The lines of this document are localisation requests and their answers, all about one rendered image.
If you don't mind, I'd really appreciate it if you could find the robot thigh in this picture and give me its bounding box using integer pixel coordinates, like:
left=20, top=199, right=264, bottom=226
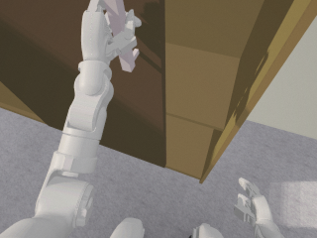
left=191, top=225, right=224, bottom=238
left=110, top=217, right=145, bottom=238

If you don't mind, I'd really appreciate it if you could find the wardrobe door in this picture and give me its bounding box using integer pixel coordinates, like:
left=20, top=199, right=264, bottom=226
left=0, top=0, right=166, bottom=168
left=0, top=81, right=37, bottom=115

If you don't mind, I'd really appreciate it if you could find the right robot hand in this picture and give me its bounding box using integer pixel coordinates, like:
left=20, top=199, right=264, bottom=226
left=234, top=178, right=273, bottom=228

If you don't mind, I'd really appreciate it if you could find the right robot forearm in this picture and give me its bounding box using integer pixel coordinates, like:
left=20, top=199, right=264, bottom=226
left=254, top=219, right=284, bottom=238

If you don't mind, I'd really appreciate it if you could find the handle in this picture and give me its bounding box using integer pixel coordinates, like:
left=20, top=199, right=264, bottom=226
left=104, top=0, right=140, bottom=72

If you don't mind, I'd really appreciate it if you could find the left robot thigh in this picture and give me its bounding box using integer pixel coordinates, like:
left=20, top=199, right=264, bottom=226
left=110, top=217, right=145, bottom=238

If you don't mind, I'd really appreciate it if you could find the robot left upper arm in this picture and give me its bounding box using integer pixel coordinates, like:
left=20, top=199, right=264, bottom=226
left=0, top=176, right=95, bottom=238

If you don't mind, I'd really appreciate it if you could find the left robot hand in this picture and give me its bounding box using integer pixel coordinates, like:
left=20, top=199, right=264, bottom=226
left=81, top=0, right=142, bottom=66

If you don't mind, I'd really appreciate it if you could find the right robot thigh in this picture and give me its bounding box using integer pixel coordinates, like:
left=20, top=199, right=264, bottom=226
left=191, top=225, right=224, bottom=238

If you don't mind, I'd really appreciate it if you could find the left robot forearm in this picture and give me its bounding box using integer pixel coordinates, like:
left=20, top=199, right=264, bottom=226
left=35, top=59, right=114, bottom=214

